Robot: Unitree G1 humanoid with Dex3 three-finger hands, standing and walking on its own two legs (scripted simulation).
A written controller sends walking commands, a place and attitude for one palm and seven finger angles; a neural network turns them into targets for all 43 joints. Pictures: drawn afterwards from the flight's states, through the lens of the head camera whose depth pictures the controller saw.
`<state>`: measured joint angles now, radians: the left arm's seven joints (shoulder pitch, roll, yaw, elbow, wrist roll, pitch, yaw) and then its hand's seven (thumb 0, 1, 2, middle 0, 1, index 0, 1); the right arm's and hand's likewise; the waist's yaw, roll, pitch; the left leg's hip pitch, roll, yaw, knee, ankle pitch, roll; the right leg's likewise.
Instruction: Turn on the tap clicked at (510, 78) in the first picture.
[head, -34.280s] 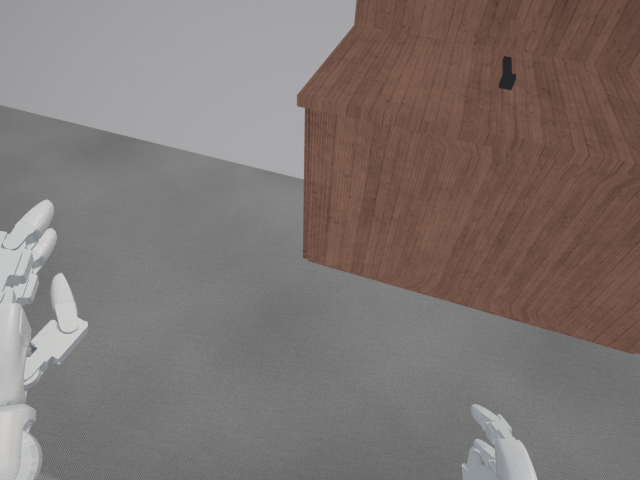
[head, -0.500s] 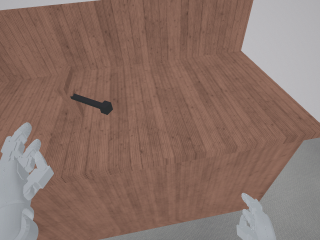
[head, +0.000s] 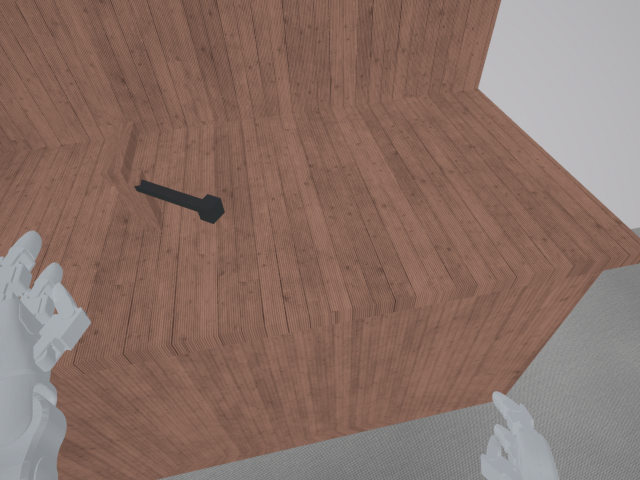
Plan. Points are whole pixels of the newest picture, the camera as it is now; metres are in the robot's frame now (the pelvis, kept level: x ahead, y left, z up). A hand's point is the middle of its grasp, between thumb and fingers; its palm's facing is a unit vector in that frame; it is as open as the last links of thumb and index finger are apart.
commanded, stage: reach beside the lever's end, fingers flat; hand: left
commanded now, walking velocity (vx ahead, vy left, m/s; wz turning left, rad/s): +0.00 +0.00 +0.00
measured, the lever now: (210, 209) +0.44 +0.22 +0.10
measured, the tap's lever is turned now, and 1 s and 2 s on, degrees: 53 53 53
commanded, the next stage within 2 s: push the lever round in 1.42 s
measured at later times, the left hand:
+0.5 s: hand (80, 282) +0.28 +0.33 +0.12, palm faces +0.57 -0.82 -0.09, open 7.6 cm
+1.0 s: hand (76, 269) +0.31 +0.36 +0.10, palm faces +0.58 -0.81 -0.10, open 7.8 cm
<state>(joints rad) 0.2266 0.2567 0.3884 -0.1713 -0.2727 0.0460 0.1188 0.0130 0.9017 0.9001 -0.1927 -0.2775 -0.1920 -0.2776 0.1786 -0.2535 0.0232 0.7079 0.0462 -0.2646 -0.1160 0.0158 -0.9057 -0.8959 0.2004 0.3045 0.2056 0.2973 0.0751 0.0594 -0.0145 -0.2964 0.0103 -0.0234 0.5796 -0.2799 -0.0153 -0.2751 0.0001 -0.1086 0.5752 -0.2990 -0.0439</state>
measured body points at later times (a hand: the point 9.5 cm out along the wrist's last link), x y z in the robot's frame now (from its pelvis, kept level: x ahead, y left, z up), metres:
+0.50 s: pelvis +0.01 +0.02 +0.00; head +0.03 +0.01 +0.45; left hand +0.25 +0.37 +0.12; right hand +0.19 -0.22 -0.09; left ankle +0.02 +0.13 -0.73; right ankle +0.01 -0.09 -0.73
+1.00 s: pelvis +0.01 +0.02 +0.00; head +0.04 +0.00 +0.44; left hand +0.28 +0.40 +0.11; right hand +0.15 -0.24 -0.11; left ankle +0.02 +0.13 -0.73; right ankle +0.01 -0.09 -0.73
